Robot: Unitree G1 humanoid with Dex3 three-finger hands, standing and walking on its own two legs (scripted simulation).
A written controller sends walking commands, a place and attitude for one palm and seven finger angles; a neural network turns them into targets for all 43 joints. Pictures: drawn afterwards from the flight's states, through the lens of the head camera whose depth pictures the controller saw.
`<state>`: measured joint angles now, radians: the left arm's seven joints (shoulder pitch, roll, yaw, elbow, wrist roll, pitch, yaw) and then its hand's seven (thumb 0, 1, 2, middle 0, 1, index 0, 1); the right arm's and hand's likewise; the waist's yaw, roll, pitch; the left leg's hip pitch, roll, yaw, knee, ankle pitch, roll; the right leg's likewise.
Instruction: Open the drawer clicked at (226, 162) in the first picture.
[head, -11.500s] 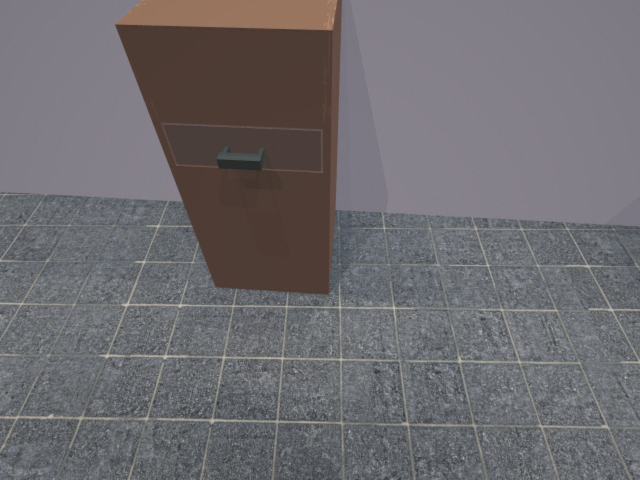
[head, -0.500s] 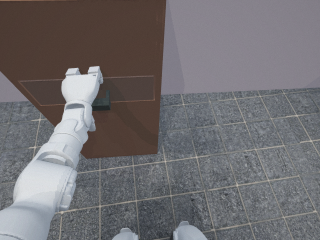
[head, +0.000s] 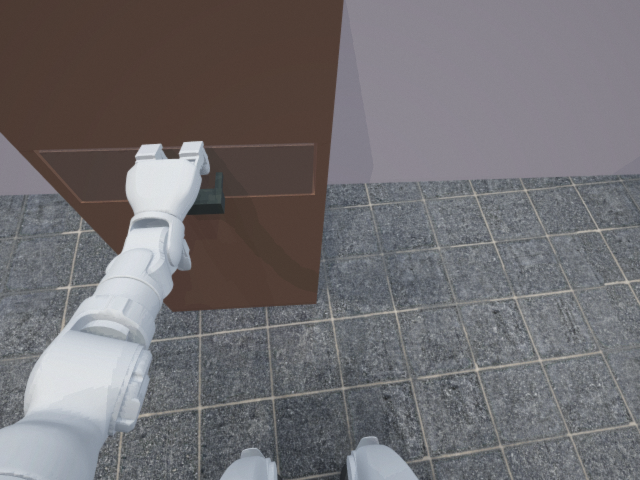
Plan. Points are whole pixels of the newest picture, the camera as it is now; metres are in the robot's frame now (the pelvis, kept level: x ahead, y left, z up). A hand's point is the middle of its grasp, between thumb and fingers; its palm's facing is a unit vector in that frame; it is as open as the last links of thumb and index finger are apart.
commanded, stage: lower the fingers behind the handle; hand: left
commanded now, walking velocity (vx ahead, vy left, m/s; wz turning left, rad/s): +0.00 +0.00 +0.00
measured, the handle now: (188, 190) +0.54 +0.16 -0.05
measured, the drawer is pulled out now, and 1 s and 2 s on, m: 0.00 0.00 0.00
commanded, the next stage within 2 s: close the thumb around the handle in 1.24 s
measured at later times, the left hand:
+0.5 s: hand (183, 217) +0.49 +0.16 -0.04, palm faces -0.04 -0.03 -1.00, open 13.8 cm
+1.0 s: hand (189, 225) +0.49 +0.16 -0.07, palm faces -0.02 -0.03 -1.00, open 13.8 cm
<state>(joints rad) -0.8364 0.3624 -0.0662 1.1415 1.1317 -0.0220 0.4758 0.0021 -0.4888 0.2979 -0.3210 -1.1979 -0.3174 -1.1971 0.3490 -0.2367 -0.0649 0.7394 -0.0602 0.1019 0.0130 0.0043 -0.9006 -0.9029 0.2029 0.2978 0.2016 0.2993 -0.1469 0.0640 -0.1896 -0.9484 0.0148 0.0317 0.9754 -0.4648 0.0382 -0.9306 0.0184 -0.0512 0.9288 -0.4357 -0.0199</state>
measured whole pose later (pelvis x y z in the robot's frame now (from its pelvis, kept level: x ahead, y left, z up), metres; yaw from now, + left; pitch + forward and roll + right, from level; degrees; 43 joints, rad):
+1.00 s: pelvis -0.03 +0.00 -0.05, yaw -1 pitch +31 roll -2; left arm -0.90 0.43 -0.03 1.16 1.14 -0.01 0.51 0.00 -0.49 0.30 -0.32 -1.22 -0.32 -1.20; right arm 0.32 -0.24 -0.03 0.73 -0.06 0.07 0.01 0.00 -0.90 -0.90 0.20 0.30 0.20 0.30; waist -0.18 0.07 -0.20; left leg -1.22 0.03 0.03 1.21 -0.52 0.04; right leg -1.20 0.03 -0.06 1.16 -0.49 -0.03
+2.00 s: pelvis -0.01 -0.01 -0.04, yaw -1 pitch +30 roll -2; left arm -0.90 0.41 -0.06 1.18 1.13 0.02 0.49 0.00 0.62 0.79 -0.36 -1.33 -0.40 -1.33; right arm 0.32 -0.24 -0.04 0.73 -0.06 0.06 0.01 0.00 -0.90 -0.90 0.20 0.30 0.20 0.30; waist -0.17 0.08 -0.20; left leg -1.18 0.03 0.02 1.17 -0.52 0.03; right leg -1.16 0.03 -0.06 1.12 -0.49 -0.03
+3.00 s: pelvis +0.02 +0.00 -0.01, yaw -1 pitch +24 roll -1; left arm -0.41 0.24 -0.11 0.80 1.16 0.05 0.58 0.02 0.65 0.78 -0.28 -1.35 -0.40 -1.35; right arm 0.21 -0.22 -0.06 0.67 -0.06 0.13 0.01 0.00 -0.90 -0.90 0.20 0.30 0.20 0.30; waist -0.06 0.04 -0.21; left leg -0.92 0.02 0.04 1.02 -0.53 0.03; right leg -0.92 0.03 -0.02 0.99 -0.50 -0.02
